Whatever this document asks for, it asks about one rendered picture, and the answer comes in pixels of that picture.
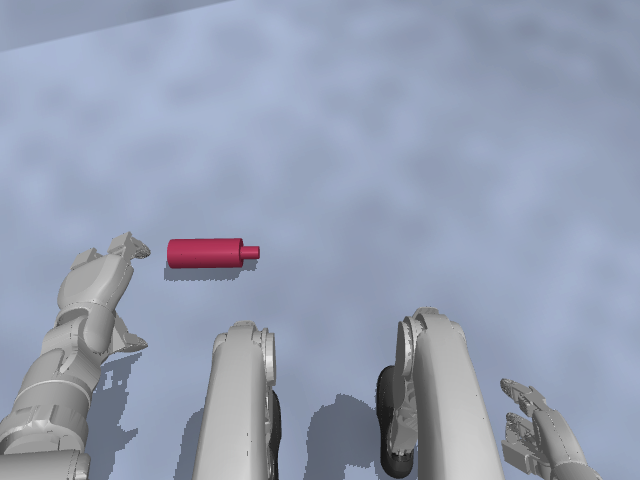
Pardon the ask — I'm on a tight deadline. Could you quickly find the left robot arm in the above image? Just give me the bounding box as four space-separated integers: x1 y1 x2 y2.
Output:
0 302 115 480

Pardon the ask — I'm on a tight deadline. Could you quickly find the right robot hand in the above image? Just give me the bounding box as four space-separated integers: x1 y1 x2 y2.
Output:
500 378 588 480

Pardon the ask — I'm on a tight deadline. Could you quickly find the right robot arm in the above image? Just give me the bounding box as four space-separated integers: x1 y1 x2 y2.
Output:
550 463 603 480

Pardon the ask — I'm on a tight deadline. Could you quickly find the bottle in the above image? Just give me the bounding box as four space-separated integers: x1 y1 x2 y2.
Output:
167 238 260 268

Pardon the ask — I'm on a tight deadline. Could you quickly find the right robot foot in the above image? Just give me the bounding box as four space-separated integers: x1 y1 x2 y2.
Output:
376 365 414 479

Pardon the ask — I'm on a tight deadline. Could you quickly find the left robot hand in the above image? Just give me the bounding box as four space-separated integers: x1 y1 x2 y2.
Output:
57 232 151 355

